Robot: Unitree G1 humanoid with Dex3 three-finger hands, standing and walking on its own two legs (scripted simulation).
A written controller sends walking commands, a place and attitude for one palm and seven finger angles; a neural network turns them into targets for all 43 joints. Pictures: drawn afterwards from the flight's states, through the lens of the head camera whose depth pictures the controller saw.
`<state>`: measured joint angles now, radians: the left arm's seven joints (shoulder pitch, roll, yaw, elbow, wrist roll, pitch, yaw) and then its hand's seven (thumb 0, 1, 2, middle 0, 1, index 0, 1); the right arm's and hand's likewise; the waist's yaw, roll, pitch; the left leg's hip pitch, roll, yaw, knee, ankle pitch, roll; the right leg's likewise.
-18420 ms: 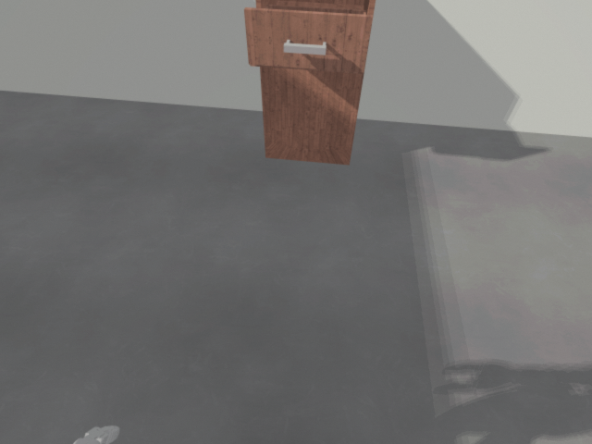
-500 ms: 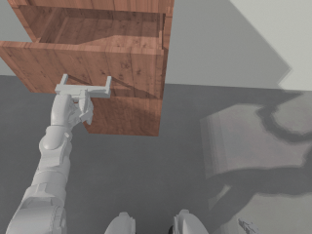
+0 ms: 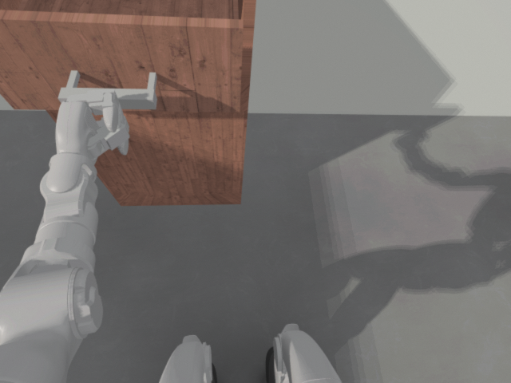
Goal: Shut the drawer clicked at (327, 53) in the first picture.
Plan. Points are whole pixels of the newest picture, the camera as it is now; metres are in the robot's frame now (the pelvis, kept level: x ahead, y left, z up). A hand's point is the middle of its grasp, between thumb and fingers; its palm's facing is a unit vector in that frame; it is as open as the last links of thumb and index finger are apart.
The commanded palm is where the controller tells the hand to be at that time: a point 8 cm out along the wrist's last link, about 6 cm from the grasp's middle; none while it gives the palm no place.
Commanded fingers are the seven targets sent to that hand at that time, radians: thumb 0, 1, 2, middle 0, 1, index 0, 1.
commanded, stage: push the drawer shut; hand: left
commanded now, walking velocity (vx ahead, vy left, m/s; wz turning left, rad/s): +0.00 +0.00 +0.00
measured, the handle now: (111, 88) +0.57 +0.19 +0.06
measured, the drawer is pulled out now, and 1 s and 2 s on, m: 0.10 0.00 0.00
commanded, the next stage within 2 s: pull the fist back off the drawer in 1.22 s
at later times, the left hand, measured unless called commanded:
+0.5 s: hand (129, 97) +0.55 +0.17 +0.06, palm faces -0.02 -1.00 -0.02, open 3.3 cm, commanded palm +0.54 +0.21 +0.06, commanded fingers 0.00 0.90 0.90 -1.40 -1.60 -1.40 -1.60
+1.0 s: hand (129, 79) +0.59 +0.17 +0.06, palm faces -0.02 -1.00 -0.03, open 3.2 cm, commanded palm +0.60 +0.20 +0.06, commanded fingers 0.00 0.90 0.90 -1.40 -1.60 -1.40 -1.60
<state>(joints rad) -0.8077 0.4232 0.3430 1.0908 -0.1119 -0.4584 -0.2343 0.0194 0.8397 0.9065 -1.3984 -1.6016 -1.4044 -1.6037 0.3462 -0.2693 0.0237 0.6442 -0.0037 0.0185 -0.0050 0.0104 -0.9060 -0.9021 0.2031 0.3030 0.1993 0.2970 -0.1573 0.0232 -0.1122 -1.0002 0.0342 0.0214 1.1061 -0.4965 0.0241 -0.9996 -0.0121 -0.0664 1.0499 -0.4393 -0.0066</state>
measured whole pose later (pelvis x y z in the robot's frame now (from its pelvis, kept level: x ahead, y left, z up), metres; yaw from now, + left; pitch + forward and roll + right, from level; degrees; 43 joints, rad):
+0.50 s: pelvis +0.01 +0.00 -0.01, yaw -1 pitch +26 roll -3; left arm -0.99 0.51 0.40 1.19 -0.04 -0.42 -0.20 0.04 0.85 0.91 -1.40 -1.60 -1.40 -1.60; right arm 0.38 -0.26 0.04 0.63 -0.04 0.06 0.01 0.01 -0.91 -0.90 0.20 0.30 0.20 0.30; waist -0.22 0.04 -0.11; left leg -1.08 0.05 0.01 1.13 -0.51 0.03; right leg -1.06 0.00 -0.07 1.05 -0.44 0.00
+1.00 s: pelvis +0.01 +0.00 -0.01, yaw -1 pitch +29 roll -5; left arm -1.18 0.65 0.42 1.33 0.03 -0.37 -0.21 0.04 0.79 0.94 -1.40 -1.60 -1.40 -1.60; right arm 0.43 -0.27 0.07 0.63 -0.05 0.07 0.02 0.01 -0.91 -0.90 0.20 0.30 0.20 0.30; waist -0.28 0.05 -0.10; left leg -1.17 0.06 -0.02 1.18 -0.52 0.03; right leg -1.14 0.01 -0.10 1.07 -0.44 -0.01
